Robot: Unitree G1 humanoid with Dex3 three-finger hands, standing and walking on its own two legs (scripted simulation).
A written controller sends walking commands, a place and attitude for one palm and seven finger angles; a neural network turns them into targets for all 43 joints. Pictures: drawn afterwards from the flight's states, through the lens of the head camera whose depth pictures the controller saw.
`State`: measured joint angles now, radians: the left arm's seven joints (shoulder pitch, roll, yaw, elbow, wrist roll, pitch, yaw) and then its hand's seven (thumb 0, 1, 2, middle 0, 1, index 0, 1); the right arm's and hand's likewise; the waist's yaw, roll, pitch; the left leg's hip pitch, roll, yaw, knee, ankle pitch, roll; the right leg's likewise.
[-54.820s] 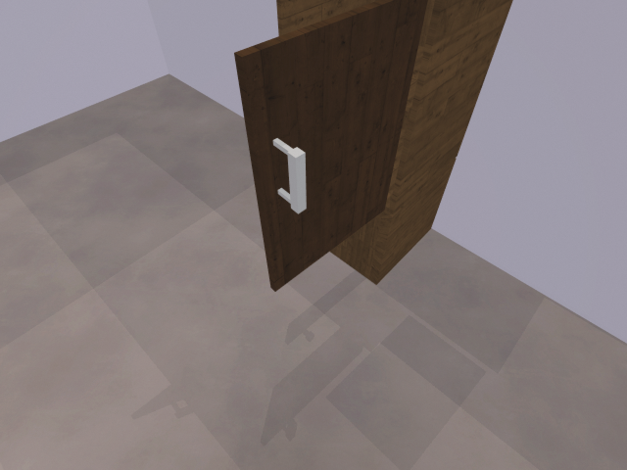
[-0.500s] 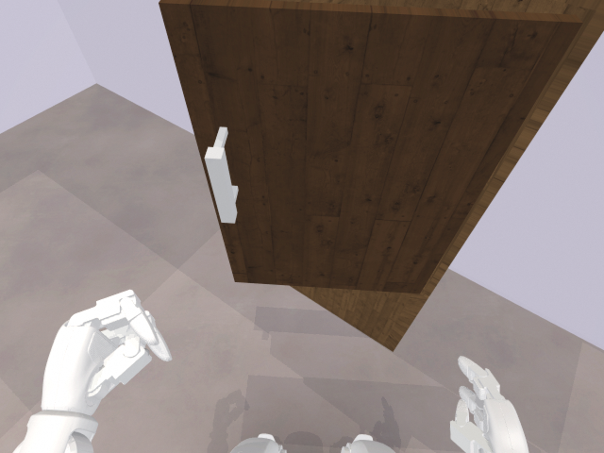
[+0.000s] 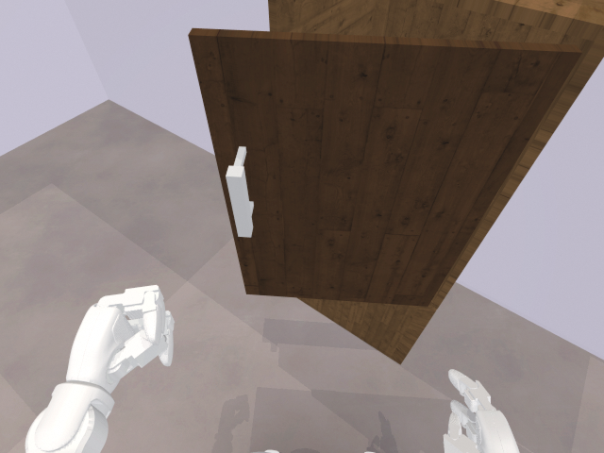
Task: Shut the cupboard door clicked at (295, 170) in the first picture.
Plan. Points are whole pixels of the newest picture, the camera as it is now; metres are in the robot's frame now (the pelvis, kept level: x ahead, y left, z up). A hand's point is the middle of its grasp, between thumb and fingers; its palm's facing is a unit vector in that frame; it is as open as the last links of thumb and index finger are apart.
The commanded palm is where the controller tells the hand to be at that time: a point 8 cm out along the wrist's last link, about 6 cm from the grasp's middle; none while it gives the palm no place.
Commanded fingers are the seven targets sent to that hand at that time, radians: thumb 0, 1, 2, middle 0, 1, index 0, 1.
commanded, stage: raise the hand and make a fist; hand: left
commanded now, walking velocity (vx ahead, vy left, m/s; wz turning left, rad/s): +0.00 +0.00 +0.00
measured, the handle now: (243, 193) +0.46 +0.13 +0.08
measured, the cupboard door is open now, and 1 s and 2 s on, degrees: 31 31 31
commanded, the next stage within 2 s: bring the fist close to the handle in 0.24 s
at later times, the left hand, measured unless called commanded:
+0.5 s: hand (177, 333) +0.23 +0.16 +0.08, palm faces +0.05 -1.00 -0.05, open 3.1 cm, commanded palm +0.21 +0.21 +0.08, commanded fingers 0.00 0.90 0.90 -1.30 -1.50 -1.30 -1.50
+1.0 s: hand (226, 289) +0.30 +0.12 +0.07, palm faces -0.02 -1.00 -0.02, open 3.1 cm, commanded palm +0.28 +0.17 +0.08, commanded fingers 0.00 0.90 0.90 -1.30 -1.50 -1.30 -1.50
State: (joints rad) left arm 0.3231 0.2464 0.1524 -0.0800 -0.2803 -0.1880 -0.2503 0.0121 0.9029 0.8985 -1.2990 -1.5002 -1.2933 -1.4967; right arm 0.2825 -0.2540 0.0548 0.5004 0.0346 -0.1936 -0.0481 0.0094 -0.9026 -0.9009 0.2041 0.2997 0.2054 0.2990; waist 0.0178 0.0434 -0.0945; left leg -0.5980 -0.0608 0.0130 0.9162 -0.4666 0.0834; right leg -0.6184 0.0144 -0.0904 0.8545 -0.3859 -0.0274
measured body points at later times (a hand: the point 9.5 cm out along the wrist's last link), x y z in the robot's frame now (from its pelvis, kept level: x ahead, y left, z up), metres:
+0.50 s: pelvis +0.00 -0.03 +0.00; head +0.03 -0.04 +0.45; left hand +0.22 +0.22 +0.09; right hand +0.18 -0.26 -0.08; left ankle -0.01 +0.06 -0.69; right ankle +0.03 -0.11 -0.69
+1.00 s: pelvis +0.00 -0.04 +0.00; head +0.05 -0.05 +0.45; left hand +0.29 +0.18 +0.08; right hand +0.16 -0.28 -0.09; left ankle -0.01 +0.06 -0.69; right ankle +0.03 -0.11 -0.69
